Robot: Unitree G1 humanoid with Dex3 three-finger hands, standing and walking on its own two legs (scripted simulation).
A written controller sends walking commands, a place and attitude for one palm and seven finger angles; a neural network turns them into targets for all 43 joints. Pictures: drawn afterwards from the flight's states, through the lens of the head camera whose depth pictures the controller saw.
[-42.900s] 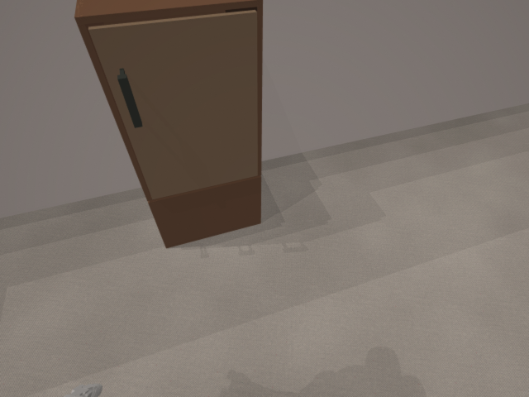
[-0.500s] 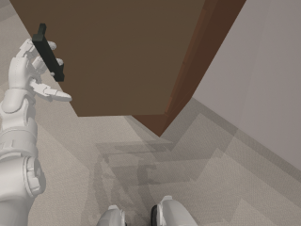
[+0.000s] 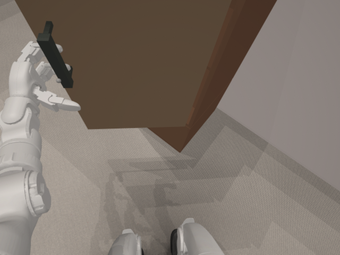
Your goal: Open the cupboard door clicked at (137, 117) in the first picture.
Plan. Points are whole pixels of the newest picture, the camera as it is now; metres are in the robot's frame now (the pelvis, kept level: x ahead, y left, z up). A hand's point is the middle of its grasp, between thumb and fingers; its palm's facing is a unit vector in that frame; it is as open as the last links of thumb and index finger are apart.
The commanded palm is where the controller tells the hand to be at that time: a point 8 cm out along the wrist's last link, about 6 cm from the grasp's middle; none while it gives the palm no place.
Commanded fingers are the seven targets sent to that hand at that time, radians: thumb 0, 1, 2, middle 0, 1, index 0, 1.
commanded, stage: close the thumb around the handle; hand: left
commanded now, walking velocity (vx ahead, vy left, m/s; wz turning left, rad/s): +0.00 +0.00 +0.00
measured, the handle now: (59, 57) +0.55 +0.23 +0.07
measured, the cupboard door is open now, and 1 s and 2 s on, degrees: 43 44 87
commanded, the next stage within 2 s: pull the door open along its arc in 0.74 s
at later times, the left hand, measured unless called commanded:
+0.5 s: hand (59, 79) +0.49 +0.22 +0.07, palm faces +0.01 -1.00 +0.00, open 8.3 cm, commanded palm +0.47 +0.26 +0.07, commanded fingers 0.00 0.84 0.88 -0.40 -1.34 -0.40 -1.34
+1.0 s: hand (63, 83) +0.48 +0.21 +0.07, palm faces +0.01 -1.00 +0.00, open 6.6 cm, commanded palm +0.44 +0.25 +0.07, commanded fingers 0.00 0.90 0.90 -0.40 -1.35 -0.40 -1.35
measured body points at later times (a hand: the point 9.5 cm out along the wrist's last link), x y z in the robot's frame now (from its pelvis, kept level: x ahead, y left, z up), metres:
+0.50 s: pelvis +0.01 +0.01 +0.00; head +0.13 +0.03 +0.43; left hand +0.49 +0.27 +0.07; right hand +0.02 -0.26 -0.10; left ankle -0.01 +0.08 -0.67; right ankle +0.04 -0.11 -0.67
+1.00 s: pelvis +0.00 +0.00 +0.00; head +0.13 +0.03 +0.44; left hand +0.48 +0.26 +0.07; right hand +0.02 -0.26 -0.10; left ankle -0.01 +0.08 -0.67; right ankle +0.04 -0.11 -0.67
